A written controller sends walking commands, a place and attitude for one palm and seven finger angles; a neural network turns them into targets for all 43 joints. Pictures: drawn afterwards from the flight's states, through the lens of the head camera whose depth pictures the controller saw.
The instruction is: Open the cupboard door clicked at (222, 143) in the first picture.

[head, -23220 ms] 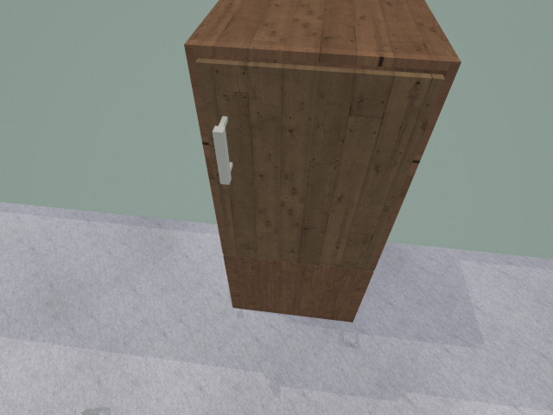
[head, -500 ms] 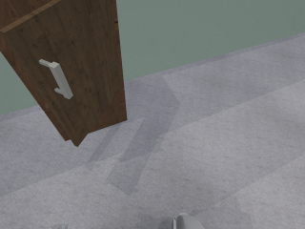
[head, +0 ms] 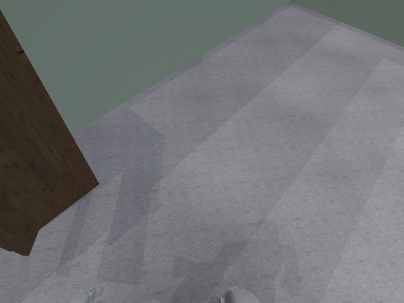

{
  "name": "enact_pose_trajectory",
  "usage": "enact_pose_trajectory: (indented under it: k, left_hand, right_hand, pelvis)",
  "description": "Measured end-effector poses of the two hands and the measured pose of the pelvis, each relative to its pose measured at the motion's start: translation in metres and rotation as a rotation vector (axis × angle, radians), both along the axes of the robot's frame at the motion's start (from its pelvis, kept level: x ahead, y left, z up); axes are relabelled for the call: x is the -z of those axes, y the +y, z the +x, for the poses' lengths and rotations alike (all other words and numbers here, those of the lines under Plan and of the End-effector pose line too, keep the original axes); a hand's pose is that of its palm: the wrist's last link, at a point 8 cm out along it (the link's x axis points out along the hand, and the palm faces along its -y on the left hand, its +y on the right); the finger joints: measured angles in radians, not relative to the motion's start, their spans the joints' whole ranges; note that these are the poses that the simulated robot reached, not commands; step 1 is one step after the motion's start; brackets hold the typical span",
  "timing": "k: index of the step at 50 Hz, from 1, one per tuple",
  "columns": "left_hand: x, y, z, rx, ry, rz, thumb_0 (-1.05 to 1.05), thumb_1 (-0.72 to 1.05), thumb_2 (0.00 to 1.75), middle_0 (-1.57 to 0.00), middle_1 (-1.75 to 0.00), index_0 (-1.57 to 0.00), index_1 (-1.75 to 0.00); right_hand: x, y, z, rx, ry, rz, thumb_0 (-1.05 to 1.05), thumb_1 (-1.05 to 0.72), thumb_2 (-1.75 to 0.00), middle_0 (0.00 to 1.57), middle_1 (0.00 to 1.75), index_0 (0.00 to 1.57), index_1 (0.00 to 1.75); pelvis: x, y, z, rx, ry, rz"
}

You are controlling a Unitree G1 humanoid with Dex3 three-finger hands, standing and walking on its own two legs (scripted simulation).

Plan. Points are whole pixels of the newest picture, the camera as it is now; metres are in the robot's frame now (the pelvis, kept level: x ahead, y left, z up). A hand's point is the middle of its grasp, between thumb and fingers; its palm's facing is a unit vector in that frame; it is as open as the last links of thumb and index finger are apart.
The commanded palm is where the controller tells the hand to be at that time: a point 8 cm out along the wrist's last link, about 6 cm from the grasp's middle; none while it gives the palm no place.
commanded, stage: walk to a spot facing it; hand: left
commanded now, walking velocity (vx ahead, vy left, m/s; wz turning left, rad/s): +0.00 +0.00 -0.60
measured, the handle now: out of the picture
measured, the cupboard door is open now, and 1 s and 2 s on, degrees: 41 41 41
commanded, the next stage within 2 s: turn to face it in 1.58 s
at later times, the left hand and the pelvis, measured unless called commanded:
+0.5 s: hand (126, 293) +0.16 +0.17 -0.17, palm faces -0.25 -0.95 -0.18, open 7.4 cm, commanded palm none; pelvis +0.10 -0.02 +0.00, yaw -19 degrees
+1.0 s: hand (233, 162) +0.51 -0.09 -0.15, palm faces -0.59 -0.78 -0.22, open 7.4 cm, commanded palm none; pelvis +0.26 -0.14 -0.01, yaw -33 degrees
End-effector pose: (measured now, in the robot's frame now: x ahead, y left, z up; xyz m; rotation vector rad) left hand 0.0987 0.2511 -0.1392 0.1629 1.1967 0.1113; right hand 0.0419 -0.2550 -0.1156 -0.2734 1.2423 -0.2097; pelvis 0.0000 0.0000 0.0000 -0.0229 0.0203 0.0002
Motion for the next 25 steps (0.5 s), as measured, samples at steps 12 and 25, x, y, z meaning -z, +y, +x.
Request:
enact_pose_trajectory:
  k: [12, 25]
  left_hand:
    - [-0.013, -0.041, 0.056, 0.164, -0.044, 0.054, 0.01, 0.91, 0.90, -0.20, -0.30, -0.20, -0.30]
    - [0.003, -0.034, 0.066, 0.217, 0.184, 0.018, 0.01, 0.90, 0.90, -0.20, -0.30, -0.21, -0.30]
  right_hand:
    - [0.028, -0.023, -0.041, 0.198, 0.073, 0.086, 0.00, -0.90, -0.90, 0.20, 0.30, 0.20, 0.30]
    - [-0.007, -0.037, 0.072, 0.261, -0.159, 0.010, 0.01, -0.91, -0.90, 0.20, 0.30, 0.19, 0.30]
  pelvis:
    - [0.007, -0.027, 0.021, 0.159, -0.002, 0.009]
    - [-0.002, -0.017, 0.098, 0.330, 0.003, 0.014]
